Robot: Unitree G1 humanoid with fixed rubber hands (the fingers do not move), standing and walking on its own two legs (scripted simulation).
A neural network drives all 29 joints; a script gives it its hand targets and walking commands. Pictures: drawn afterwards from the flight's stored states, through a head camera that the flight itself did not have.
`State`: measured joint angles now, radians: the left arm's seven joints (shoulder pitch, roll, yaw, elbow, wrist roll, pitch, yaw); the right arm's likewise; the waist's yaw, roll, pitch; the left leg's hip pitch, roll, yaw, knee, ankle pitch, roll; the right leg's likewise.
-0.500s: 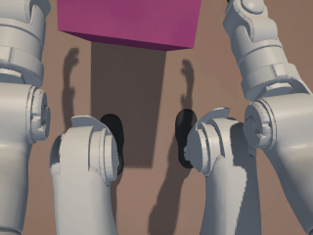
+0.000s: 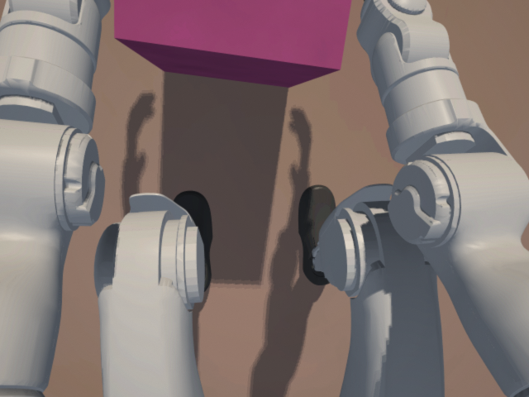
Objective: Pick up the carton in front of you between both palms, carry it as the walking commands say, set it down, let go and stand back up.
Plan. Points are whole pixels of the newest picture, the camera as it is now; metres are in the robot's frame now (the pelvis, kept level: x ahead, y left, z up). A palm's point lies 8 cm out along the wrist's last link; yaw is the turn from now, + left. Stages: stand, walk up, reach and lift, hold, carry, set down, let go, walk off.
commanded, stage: reach and lift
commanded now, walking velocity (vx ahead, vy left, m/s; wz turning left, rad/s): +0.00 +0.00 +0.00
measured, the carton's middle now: out of the picture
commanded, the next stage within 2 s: none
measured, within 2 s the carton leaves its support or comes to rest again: leaves its support in 0.10 s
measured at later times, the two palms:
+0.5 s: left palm out of the picture +0.51 +0.20 -0.01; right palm out of the picture +0.51 -0.10 -0.01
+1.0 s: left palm out of the picture +0.47 +0.19 +0.13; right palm out of the picture +0.49 -0.11 +0.14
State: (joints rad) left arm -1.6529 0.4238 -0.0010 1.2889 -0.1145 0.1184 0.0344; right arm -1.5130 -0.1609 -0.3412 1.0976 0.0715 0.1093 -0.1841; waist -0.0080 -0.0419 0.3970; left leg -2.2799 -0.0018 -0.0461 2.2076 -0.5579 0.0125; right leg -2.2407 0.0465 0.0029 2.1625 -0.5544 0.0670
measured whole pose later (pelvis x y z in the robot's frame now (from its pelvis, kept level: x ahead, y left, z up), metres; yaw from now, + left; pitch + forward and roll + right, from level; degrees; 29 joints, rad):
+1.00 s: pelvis +0.02 -0.01 +0.18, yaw +5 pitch +40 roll -2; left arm -0.92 0.02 0.38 0.66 0.21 0.41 0.00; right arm -0.85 0.11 -0.49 0.55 -0.19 0.38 -0.10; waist -0.01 -0.03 -0.21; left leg -1.81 -0.04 -0.07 1.59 -0.47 -0.03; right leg -1.78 0.06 0.05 1.59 -0.51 0.05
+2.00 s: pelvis +0.10 -0.01 +0.40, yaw +6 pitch -1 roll +0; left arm -0.28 -0.16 0.27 0.38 0.27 0.59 0.00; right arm -0.30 0.16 -0.29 0.40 -0.27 0.57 -0.01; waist 0.00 -0.01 -0.06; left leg -0.24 -0.01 -0.07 0.48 -0.22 -0.01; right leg -0.23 0.02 0.07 0.50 -0.25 0.01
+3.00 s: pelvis +0.11 -0.01 +0.41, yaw +6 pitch -6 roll +0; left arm -0.25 -0.15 0.21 0.25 0.27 0.71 -0.01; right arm -0.27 0.15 -0.23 0.27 -0.28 0.68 0.01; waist 0.01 -0.01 0.02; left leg -0.07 -0.01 -0.07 0.36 -0.18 -0.01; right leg -0.06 0.02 0.08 0.37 -0.21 0.01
